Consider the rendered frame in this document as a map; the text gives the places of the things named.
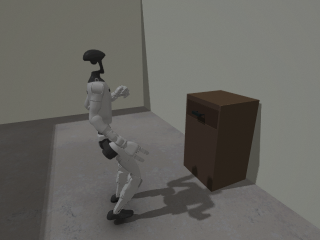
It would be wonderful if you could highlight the robot left foot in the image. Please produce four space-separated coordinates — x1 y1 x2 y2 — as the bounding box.
110 194 120 203

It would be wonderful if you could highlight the left robot forearm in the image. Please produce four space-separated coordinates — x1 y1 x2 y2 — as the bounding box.
111 92 118 102

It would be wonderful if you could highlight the right robot hand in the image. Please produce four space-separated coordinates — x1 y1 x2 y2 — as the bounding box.
123 141 149 162

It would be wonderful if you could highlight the cabinet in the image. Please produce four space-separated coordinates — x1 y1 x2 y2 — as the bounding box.
183 90 260 192

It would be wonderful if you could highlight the left robot upper arm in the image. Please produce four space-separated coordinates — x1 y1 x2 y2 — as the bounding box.
84 95 90 110

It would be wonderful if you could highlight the drawer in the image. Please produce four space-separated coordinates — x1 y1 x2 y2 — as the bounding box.
187 99 219 129

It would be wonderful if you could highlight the handle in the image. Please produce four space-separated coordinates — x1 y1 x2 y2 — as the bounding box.
192 110 205 117

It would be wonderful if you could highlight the right robot forearm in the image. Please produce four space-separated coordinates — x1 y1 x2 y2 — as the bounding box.
91 116 127 148

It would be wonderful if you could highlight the left robot hand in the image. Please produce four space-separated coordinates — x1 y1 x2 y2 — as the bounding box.
114 85 130 98

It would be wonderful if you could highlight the humanoid robot torso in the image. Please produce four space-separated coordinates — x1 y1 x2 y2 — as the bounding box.
87 78 113 149

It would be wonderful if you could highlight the right robot upper arm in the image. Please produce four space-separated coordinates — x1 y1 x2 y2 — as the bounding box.
89 82 105 125

